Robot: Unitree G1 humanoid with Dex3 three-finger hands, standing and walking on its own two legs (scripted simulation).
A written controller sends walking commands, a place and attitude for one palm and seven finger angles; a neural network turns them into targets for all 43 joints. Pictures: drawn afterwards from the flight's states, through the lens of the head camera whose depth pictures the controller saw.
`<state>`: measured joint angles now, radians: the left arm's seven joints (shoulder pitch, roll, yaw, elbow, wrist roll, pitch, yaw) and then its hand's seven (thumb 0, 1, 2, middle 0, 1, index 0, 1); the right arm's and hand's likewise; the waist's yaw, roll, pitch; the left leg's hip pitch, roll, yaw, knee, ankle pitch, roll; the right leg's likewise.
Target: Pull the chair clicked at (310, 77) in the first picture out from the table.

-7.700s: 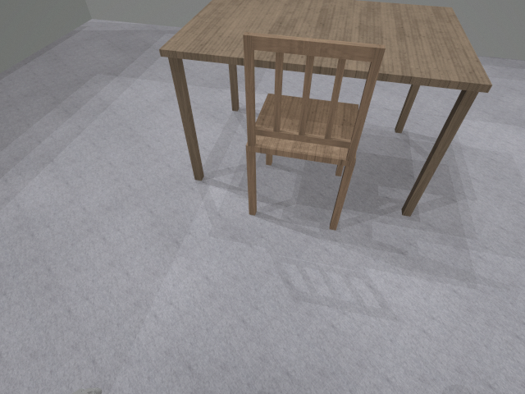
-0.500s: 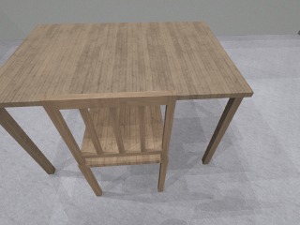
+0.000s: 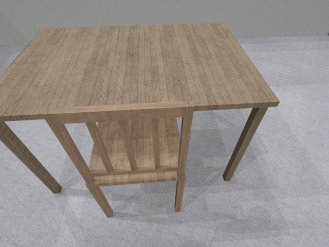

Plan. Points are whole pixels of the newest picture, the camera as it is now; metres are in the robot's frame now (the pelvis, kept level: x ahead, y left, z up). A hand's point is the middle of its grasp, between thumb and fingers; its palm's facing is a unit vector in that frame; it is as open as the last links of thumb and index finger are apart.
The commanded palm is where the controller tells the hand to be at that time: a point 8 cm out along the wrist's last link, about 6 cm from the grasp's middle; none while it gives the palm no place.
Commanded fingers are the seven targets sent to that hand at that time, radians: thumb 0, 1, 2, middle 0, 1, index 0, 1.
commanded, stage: look again from close up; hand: left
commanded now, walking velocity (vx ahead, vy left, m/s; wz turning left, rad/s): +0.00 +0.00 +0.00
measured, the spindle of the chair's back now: (129, 147) +0.45 +0.16 -0.10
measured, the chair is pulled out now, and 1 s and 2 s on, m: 0.00 0.00 0.00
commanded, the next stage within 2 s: none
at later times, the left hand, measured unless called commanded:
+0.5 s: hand out of the picture -0.01 +0.15 -0.17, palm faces +0.04 -0.98 -0.18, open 7.4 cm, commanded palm none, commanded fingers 0.00 0.90 0.90 -0.20 -0.30 -0.20 -0.30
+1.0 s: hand out of the picture -0.01 +0.14 -0.17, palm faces +0.05 -0.98 -0.17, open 7.4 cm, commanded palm none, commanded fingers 0.00 0.90 0.90 -0.20 -0.30 -0.20 -0.30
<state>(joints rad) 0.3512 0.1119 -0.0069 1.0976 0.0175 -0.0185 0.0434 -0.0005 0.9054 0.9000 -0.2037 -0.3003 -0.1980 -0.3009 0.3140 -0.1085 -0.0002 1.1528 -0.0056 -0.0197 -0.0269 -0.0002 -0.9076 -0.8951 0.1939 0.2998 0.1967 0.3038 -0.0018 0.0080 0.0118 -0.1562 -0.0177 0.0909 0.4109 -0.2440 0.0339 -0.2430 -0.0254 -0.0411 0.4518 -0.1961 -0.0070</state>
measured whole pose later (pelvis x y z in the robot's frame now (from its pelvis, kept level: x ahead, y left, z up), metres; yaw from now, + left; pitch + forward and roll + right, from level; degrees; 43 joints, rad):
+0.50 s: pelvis +0.01 -0.01 +0.00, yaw +0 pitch -1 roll +0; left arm 0.35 0.11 -0.01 1.10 0.01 -0.02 0.04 0.00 0.91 0.90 -0.20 -0.30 -0.20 -0.30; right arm 0.33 -0.11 0.00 1.16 0.00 -0.02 -0.03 0.00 -0.91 -0.90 0.19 0.30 0.20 0.30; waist 0.00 0.01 0.00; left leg -0.15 0.00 0.09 0.42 -0.26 0.02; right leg -0.23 -0.01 -0.05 0.45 -0.21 -0.02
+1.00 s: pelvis +0.02 -0.01 +0.00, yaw +0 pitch +0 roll +0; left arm 0.37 0.11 -0.01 1.10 0.01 -0.02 0.04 0.00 0.91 0.90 -0.20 -0.30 -0.20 -0.30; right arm 0.35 -0.10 0.01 1.17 0.00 -0.02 -0.03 0.00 -0.91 -0.90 0.19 0.30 0.20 0.30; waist 0.00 0.01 -0.01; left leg -0.14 0.01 0.08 0.42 -0.27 0.01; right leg -0.22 0.00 -0.06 0.44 -0.22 -0.02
